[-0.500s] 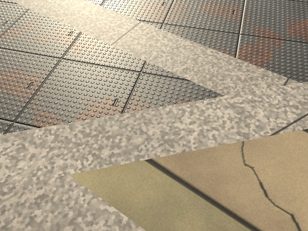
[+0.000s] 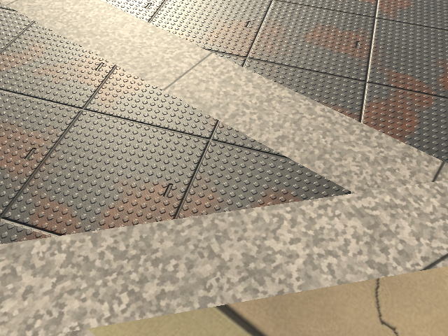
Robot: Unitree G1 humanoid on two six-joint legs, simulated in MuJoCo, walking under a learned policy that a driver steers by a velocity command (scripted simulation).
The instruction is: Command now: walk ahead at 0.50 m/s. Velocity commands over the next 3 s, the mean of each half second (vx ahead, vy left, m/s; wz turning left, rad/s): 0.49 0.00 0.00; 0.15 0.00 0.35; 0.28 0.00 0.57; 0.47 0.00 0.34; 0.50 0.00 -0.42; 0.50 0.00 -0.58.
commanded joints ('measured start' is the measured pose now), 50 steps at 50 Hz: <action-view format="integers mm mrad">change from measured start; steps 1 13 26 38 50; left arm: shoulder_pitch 60 -355 -81 -47 -109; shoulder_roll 35 34 96 108 111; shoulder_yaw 13 -2 31 14 36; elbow -38 -178 -94 -101 -222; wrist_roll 20 2 -6 -2 -7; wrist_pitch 16 37 -3 3 100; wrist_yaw -14 -27 1 45 53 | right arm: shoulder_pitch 115 350 281 78 184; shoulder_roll -41 -76 -43 -2 -241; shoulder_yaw -1 9 -1 -4 -75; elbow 17 94 59 -56 -137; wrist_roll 6 6 13 -8 8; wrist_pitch -21 -27 -3 103 84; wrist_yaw -5 -16 -35 -15 -28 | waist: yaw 8 -67 9 -45 -105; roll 72 85 2 -87 308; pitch -39 45 -118 -76 -159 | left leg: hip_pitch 144 277 -246 -150 224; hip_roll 286 230 62 88 463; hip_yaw -324 -165 -173 -71 -617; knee -298 -339 835 396 -143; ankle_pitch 124 309 -268 -16 595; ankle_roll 123 93 -42 -74 271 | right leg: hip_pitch -170 -304 330 147 -232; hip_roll -80 -74 -356 -245 19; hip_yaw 45 -54 281 -106 -111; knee -6 -477 -834 -859 -47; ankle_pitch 58 341 826 804 -348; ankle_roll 12 57 -215 -108 103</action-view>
